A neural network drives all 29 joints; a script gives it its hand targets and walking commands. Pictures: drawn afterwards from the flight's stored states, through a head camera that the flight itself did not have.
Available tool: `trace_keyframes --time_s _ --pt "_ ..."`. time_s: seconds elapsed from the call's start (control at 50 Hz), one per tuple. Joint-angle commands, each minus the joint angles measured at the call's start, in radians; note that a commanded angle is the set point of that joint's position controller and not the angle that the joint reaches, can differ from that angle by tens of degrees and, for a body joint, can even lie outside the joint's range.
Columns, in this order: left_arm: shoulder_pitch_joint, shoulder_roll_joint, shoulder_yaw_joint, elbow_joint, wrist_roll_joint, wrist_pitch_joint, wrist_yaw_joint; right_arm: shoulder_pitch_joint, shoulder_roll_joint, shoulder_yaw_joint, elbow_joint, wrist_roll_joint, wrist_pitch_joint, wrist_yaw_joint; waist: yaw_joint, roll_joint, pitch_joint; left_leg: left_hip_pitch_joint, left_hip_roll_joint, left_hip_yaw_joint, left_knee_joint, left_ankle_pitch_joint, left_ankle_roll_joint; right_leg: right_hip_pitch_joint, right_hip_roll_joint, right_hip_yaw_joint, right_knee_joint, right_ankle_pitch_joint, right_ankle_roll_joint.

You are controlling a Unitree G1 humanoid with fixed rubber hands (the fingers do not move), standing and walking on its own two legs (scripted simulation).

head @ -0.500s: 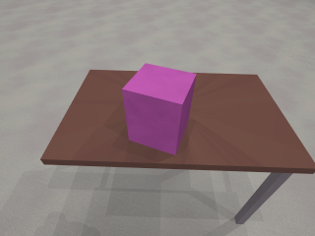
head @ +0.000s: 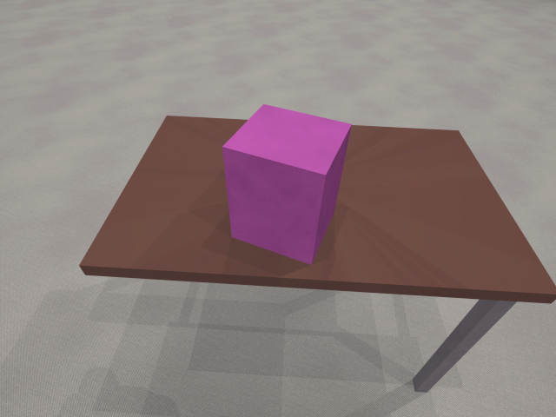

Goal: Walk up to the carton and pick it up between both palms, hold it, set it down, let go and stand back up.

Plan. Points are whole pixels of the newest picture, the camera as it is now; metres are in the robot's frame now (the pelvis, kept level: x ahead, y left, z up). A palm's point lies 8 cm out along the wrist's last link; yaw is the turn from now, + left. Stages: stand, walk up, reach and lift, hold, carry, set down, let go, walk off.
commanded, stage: stand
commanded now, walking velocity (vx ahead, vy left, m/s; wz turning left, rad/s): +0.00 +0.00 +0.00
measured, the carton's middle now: (287, 184) +0.55 -0.01 +0.03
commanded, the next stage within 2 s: none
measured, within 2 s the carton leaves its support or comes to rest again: neither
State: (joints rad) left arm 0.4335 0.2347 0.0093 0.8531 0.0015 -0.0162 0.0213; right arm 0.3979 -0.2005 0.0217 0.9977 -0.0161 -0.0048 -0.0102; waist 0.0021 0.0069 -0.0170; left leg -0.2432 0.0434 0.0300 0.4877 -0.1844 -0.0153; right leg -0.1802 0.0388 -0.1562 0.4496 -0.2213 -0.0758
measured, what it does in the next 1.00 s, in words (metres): stands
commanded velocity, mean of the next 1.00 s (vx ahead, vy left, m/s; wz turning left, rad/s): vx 0.00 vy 0.00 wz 0.00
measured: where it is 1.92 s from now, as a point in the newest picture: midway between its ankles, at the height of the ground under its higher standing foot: outside the picture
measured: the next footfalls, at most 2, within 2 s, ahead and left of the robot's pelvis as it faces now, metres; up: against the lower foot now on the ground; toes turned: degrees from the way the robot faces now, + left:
none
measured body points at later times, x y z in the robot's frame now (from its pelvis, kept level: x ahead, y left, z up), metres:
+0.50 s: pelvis +0.02 +0.00 +0.00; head +0.00 +0.01 +0.45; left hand +0.01 +0.25 -0.15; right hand +0.00 -0.23 -0.15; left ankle +0.05 +0.13 -0.74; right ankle +0.03 -0.06 -0.74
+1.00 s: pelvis +0.04 +0.00 +0.01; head +0.03 +0.00 +0.46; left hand +0.02 +0.24 -0.14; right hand +0.03 -0.22 -0.15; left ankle +0.05 +0.13 -0.74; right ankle +0.03 -0.06 -0.74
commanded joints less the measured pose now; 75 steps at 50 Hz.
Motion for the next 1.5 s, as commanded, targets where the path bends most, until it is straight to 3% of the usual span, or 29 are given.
trace_keyframes --time_s 0.0,0.08,0.14,0.26,0.3,0.32,0.36,0.42,0.5,0.54,0.58,0.68,0.74,0.8,0.86,0.92,1.0,1.04,1.06,1.1,1.12,1.18,1.26,1.32,1.38,1.42,1.48 --pt "0.031 0.145 0.042 -0.052 0.001 -0.011 0.010 0.083 -0.120 -0.031 -0.026 -0.002 -0.011 -0.006 -0.009 0.008 0.202 -0.061 0.039 -0.108 -0.090 -0.163 0.015 -0.197 -0.190 0.239 -0.233 -0.349 0.054" --pt "0.029 0.128 0.040 -0.037 0.001 -0.014 0.009 0.082 -0.124 -0.033 -0.024 0.000 -0.017 -0.009 -0.001 0.000 0.158 -0.075 0.050 -0.137 -0.111 -0.132 0.022 -0.136 -0.176 0.210 -0.201 -0.278 0.048" --pt "0.040 0.130 0.042 -0.020 -0.001 -0.015 0.008 0.072 -0.121 -0.033 -0.024 0.000 -0.018 -0.010 0.009 0.035 0.149 -0.099 0.050 -0.139 -0.113 -0.127 0.020 -0.099 -0.175 0.197 -0.180 -0.236 0.053" --pt "0.040 0.121 0.045 0.000 -0.001 -0.009 0.015 0.096 -0.101 -0.038 -0.013 0.001 -0.008 -0.011 -0.004 0.003 0.184 -0.087 0.039 -0.132 -0.093 -0.136 0.021 -0.138 -0.199 0.230 -0.221 -0.299 0.063" --pt "0.031 0.118 0.045 -0.004 -0.003 -0.009 0.015 0.098 -0.103 -0.041 -0.011 0.001 -0.009 -0.012 -0.001 0.013 0.159 -0.060 0.037 -0.134 -0.093 -0.128 0.020 -0.150 -0.183 0.214 -0.218 -0.309 0.061" --pt "0.019 0.113 0.041 0.003 -0.005 -0.010 0.015 0.098 -0.099 -0.041 -0.012 0.002 -0.012 -0.012 -0.012 0.009 0.171 -0.067 0.049 -0.143 -0.105 -0.097 0.021 -0.135 -0.178 0.201 -0.199 -0.252 0.051" --pt "0.042 0.080 0.032 0.014 -0.003 -0.014 0.014 0.073 -0.097 -0.036 -0.009 0.007 -0.018 -0.016 0.008 0.053 0.139 -0.087 0.060 -0.150 -0.123 -0.072 0.026 -0.066 -0.172 0.182 -0.166 -0.157 0.053" --pt "0.050 0.094 0.033 0.024 0.003 -0.017 0.017 0.058 -0.094 -0.035 -0.001 0.005 -0.016 -0.020 0.012 0.026 0.149 -0.089 0.053 -0.142 -0.111 -0.042 0.021 -0.047 -0.191 0.196 -0.181 -0.126 0.075" --pt "0.035 0.083 0.028 0.038 -0.002 -0.016 0.018 0.065 -0.092 -0.037 0.003 0.007 -0.013 -0.022 -0.004 0.026 0.135 -0.051 0.063 -0.149 -0.126 -0.022 0.023 -0.044 -0.171 0.170 -0.168 -0.102 0.062" --pt "0.044 0.085 0.025 0.052 -0.004 -0.021 0.019 0.049 -0.080 -0.028 0.005 0.006 -0.015 -0.027 0.003 0.015 0.152 -0.055 0.068 -0.147 -0.109 0.073 0.025 -0.011 -0.190 0.179 -0.158 0.055 0.071" --pt "0.052 0.075 0.021 0.057 -0.004 -0.022 0.021 0.049 -0.091 -0.030 0.011 0.006 -0.015 -0.030 0.000 0.002 0.131 -0.034 0.074 -0.139 -0.108 0.079 0.023 0.007 -0.188 0.177 -0.162 0.081 0.073" --pt "0.052 0.078 0.020 0.069 -0.001 -0.014 0.025 0.020 -0.084 -0.029 0.032 0.010 -0.009 -0.028 0.004 -0.001 0.135 -0.023 0.067 -0.132 -0.119 0.024 0.014 -0.003 -0.189 0.183 -0.192 -0.033 0.086" --pt "0.055 0.050 0.015 0.083 -0.005 -0.017 0.024 0.017 -0.079 -0.025 0.041 0.009 -0.011 -0.030 0.005 0.017 0.134 -0.004 0.069 -0.128 -0.121 0.034 0.019 0.000 -0.183 0.182 -0.197 -0.023 0.084" --pt "0.040 0.052 0.014 0.087 -0.006 -0.019 0.028 0.013 -0.083 -0.029 0.052 0.010 -0.009 -0.030 0.000 -0.017 0.141 -0.005 0.064 -0.121 -0.126 0.026 0.014 -0.016 -0.184 0.179 -0.212 -0.069 0.085" --pt "0.045 0.052 0.016 0.097 -0.002 -0.020 0.028 -0.003 -0.073 -0.026 0.057 0.010 -0.013 -0.033 0.004 0.033 0.128 0.005 0.076 -0.123 -0.132 0.062 0.015 0.014 -0.187 0.174 -0.186 0.033 0.079" --pt "0.036 0.059 0.016 0.105 -0.003 -0.023 0.028 -0.002 -0.072 -0.020 0.064 0.013 -0.013 -0.037 0.004 -0.012 0.107 0.009 0.081 -0.116 -0.128 0.087 0.016 0.057 -0.192 0.172 -0.180 0.124 0.080" --pt "0.039 0.033 0.005 0.120 -0.005 -0.019 0.027 0.006 -0.072 -0.022 0.076 0.013 -0.009 -0.037 0.001 -0.012 0.120 0.009 0.078 -0.116 -0.142 0.065 0.016 0.030 -0.181 0.166 -0.190 0.061 0.074" --pt "0.038 0.047 0.009 0.128 -0.003 -0.013 0.028 0.001 -0.066 -0.018 0.078 0.013 -0.005 -0.037 -0.001 0.017 0.170 -0.011 0.073 -0.116 -0.149 0.036 0.014 0.009 -0.184 0.172 -0.190 0.026 0.074" --pt "0.049 0.049 0.014 0.131 -0.006 -0.015 0.029 -0.012 -0.067 -0.014 0.080 0.012 -0.004 -0.039 0.013 0.011 0.174 0.001 0.071 -0.112 -0.139 0.045 0.009 0.002 -0.188 0.181 -0.205 0.033 0.087" --pt "0.056 0.046 0.014 0.136 -0.003 -0.017 0.033 -0.006 -0.062 -0.012 0.081 0.012 -0.005 -0.039 0.007 -0.002 0.147 0.019 0.067 -0.109 -0.126 0.074 0.013 0.029 -0.192 0.187 -0.202 0.121 0.098" --pt "0.044 0.051 0.010 0.136 -0.005 -0.017 0.033 0.011 -0.061 -0.013 0.087 0.015 -0.006 -0.039 -0.002 0.009 0.132 0.019 0.071 -0.108 -0.137 0.067 0.012 0.026 -0.184 0.171 -0.188 0.088 0.083" --pt "0.055 0.042 0.013 0.143 -0.001 -0.015 0.034 -0.010 -0.073 -0.020 0.088 0.013 -0.004 -0.039 0.011 -0.002 0.115 0.032 0.072 -0.105 -0.126 0.044 0.011 0.025 -0.187 0.187 -0.218 0.003 0.097" --pt "0.038 0.019 0.007 0.148 -0.006 -0.011 0.032 -0.006 -0.065 -0.016 0.097 0.012 -0.003 -0.041 0.006 0.004 0.172 0.007 0.077 -0.106 -0.140 0.046 0.010 -0.006 -0.183 0.175 -0.216 -0.002 0.086" --pt "0.039 0.046 0.013 0.152 -0.004 -0.018 0.036 -0.005 -0.056 -0.014 0.104 0.014 -0.007 -0.042 0.006 -0.001 0.127 0.023 0.074 -0.110 -0.140 0.071 0.005 0.039 -0.187 0.182 -0.208 0.083 0.094" --pt "0.030 0.035 0.007 0.156 -0.007 -0.024 0.036 -0.003 -0.061 -0.013 0.109 0.010 -0.014 -0.042 0.003 -0.013 0.088 0.044 0.081 -0.100 -0.127 0.130 0.006 0.076 -0.185 0.165 -0.179 0.208 0.076" --pt "0.052 0.035 0.006 0.165 -0.004 -0.023 0.037 -0.014 -0.058 -0.009 0.107 0.014 -0.013 -0.045 0.016 0.012 0.073 0.044 0.073 -0.095 -0.116 0.125 0.008 0.102 -0.203 0.191 -0.178 0.281 0.088" --pt "0.041 0.040 0.007 0.164 -0.007 -0.017 0.039 -0.016 -0.053 -0.008 0.115 0.016 -0.005 -0.048 0.011 -0.022 0.110 0.044 0.081 -0.096 -0.123 0.098 0.003 0.074 -0.196 0.184 -0.195 0.241 0.095"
